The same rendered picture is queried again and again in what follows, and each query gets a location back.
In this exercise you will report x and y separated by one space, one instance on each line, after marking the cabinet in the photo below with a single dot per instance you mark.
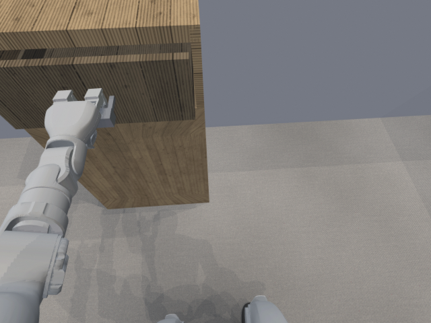
141 164

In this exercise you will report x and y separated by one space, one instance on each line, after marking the robot left hand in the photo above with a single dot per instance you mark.
73 118

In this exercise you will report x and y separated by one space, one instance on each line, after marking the right robot thigh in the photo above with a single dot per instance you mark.
263 312

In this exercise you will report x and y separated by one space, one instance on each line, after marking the robot left forearm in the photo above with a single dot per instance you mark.
47 196

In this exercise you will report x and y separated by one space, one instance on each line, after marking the drawer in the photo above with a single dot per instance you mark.
151 82

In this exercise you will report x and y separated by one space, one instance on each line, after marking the handle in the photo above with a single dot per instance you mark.
107 114

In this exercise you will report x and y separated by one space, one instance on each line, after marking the left robot upper arm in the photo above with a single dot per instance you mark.
32 266

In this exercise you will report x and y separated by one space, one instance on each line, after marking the left robot shin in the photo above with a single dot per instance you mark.
171 316

